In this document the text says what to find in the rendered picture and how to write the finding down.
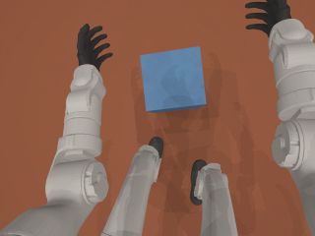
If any robot left upper arm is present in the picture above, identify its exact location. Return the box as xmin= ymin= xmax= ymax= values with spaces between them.
xmin=0 ymin=158 xmax=109 ymax=236

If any left robot hand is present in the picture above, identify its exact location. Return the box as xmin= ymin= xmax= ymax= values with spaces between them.
xmin=77 ymin=24 xmax=113 ymax=72

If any left robot shin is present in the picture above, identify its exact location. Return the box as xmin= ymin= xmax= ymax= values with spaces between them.
xmin=132 ymin=145 xmax=158 ymax=162

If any right robot forearm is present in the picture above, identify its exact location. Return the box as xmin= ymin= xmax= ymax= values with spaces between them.
xmin=268 ymin=19 xmax=315 ymax=121

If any right robot foot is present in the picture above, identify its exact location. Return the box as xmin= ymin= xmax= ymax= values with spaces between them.
xmin=190 ymin=159 xmax=207 ymax=206

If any carton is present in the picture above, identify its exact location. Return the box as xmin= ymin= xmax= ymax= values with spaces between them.
xmin=140 ymin=46 xmax=207 ymax=113

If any left robot forearm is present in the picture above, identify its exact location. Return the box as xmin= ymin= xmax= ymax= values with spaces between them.
xmin=45 ymin=64 xmax=106 ymax=196

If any right robot hand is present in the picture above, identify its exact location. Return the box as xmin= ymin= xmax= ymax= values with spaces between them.
xmin=245 ymin=0 xmax=291 ymax=37

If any robot right upper arm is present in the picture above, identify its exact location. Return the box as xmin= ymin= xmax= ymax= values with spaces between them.
xmin=272 ymin=118 xmax=315 ymax=236

